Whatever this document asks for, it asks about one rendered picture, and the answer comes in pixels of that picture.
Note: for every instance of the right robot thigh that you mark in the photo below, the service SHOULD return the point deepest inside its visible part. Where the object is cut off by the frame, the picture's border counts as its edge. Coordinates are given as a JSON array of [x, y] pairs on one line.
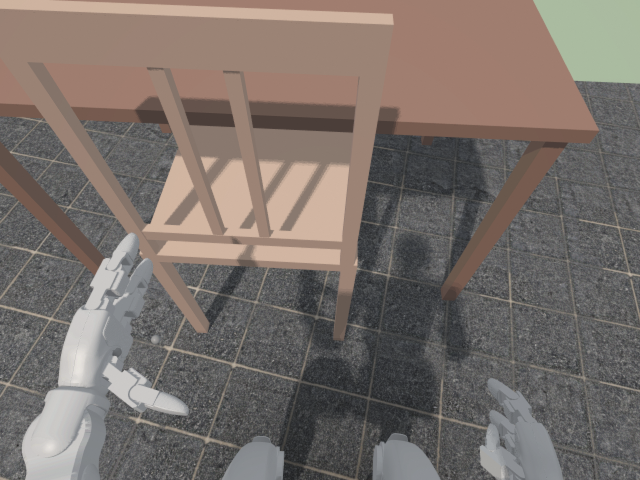
[[401, 460]]

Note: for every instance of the robot thigh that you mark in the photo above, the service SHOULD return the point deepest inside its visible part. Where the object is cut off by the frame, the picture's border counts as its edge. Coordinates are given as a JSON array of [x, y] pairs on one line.
[[401, 460], [256, 461]]

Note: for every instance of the robot right hand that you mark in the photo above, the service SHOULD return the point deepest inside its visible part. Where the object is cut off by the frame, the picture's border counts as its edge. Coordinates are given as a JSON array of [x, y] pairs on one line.
[[527, 442]]

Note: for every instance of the robot left hand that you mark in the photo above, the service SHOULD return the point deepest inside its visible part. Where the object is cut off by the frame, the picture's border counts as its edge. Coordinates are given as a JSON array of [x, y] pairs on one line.
[[103, 324]]

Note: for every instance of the left robot thigh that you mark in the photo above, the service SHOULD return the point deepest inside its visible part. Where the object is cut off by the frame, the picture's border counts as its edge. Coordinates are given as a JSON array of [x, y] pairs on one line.
[[256, 461]]

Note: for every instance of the left robot forearm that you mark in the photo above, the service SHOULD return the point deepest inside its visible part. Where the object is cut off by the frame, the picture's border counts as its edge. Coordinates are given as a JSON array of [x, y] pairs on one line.
[[64, 442]]

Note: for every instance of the table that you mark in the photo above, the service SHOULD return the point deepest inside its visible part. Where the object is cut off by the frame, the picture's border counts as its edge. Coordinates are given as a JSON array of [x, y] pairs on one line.
[[486, 69]]

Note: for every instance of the chair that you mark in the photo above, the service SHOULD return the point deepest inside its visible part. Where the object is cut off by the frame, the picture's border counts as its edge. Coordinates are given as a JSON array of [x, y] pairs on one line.
[[236, 196]]

